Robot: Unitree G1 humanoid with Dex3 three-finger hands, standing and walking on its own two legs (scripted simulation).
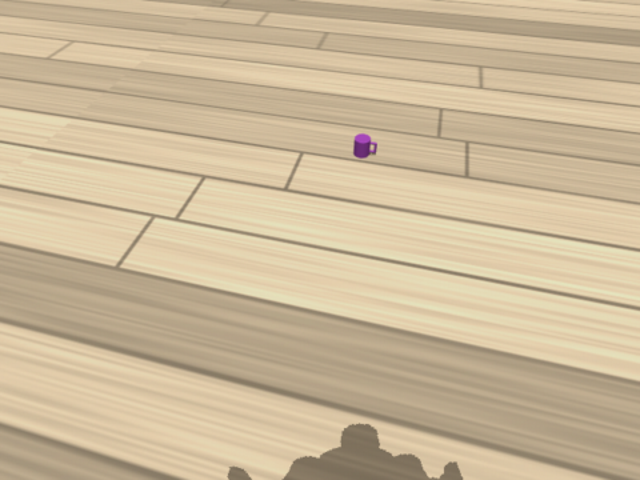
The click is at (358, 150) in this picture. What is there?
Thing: mug
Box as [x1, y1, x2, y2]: [354, 134, 376, 157]
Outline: 355,136 354,154 356,156 365,157 368,155 369,151 375,152 376,143 371,142 370,137 368,135 358,134
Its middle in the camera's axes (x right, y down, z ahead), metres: +0.23 -0.46 +1.99
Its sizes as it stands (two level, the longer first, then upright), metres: 0.116 0.082 0.092
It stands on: the floor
